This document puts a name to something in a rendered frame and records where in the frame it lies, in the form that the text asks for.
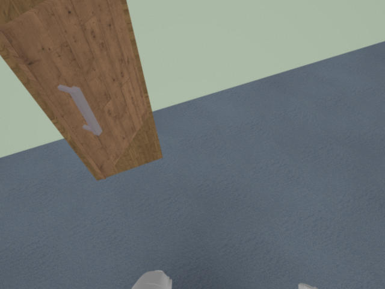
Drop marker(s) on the cupboard door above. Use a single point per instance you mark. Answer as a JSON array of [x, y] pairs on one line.
[[83, 43]]

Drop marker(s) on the handle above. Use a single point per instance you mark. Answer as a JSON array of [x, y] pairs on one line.
[[84, 108]]

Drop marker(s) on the left robot thigh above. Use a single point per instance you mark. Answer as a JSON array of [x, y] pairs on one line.
[[153, 280]]

